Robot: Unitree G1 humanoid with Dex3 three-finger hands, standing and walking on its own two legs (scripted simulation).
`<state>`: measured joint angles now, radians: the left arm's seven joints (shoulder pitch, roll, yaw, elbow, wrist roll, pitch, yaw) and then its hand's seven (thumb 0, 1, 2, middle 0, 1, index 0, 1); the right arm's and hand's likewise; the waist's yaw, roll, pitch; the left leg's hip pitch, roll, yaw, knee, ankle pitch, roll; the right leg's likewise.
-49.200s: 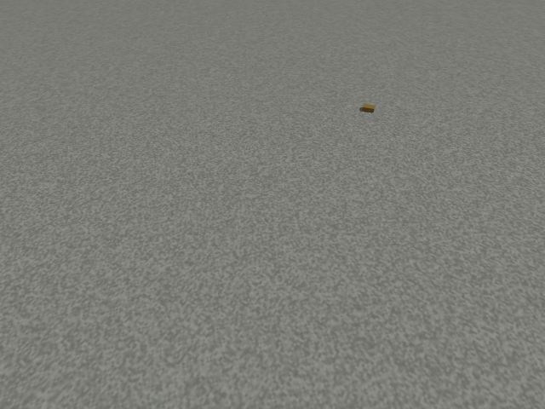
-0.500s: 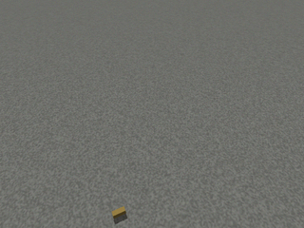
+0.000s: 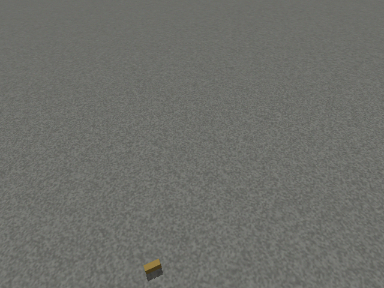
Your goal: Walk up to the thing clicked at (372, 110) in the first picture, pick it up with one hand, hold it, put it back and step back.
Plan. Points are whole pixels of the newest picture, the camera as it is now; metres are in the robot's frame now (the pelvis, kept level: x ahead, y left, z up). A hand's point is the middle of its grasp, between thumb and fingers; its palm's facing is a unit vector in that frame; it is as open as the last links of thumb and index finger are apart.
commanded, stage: stand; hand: left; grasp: from above
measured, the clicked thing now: (152, 266) +0.42 +0.24 -0.75
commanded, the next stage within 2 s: rise first in 1.96 s
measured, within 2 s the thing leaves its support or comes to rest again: neither
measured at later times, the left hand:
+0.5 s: hand out of the picture +0.10 +0.23 -0.15, palm faces +0.03 -0.95 -0.32, open 7.4 cm
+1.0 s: hand out of the picture +0.10 +0.23 -0.15, palm faces +0.01 -0.94 -0.33, open 7.4 cm
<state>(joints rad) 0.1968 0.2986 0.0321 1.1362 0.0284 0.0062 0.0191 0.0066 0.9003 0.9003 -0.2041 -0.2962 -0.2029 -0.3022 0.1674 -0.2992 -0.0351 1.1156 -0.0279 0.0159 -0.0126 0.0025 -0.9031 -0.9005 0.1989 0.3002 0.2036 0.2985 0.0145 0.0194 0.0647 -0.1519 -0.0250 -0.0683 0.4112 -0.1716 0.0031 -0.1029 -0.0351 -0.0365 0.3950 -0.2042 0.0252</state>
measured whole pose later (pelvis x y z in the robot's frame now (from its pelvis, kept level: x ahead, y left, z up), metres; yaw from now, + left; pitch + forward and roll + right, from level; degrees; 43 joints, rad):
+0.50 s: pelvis +0.02 -0.01 +0.00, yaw +0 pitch -4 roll +0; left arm 0.11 0.30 0.03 1.13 0.01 0.00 0.01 0.01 0.90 0.90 -0.20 -0.30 -0.20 -0.30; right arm 0.13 -0.31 -0.01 1.13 -0.02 0.00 -0.02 0.00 -0.90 -0.90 0.20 0.30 0.20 0.30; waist 0.01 0.02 0.06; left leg -0.12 -0.01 -0.07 0.37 -0.18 -0.01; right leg -0.07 -0.02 -0.04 0.35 -0.21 0.01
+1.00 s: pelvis +0.03 -0.02 +0.00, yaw +0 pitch -3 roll +0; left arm 0.12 0.32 0.02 1.13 0.01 -0.01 0.00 0.01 0.90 0.90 -0.20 -0.30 -0.20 -0.30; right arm 0.11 -0.32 -0.01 1.14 -0.02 0.00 -0.01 0.00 -0.90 -0.90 0.20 0.30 0.20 0.30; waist 0.01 0.01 0.06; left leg -0.11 0.00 -0.08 0.34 -0.17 -0.02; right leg -0.06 -0.01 -0.04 0.32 -0.20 0.00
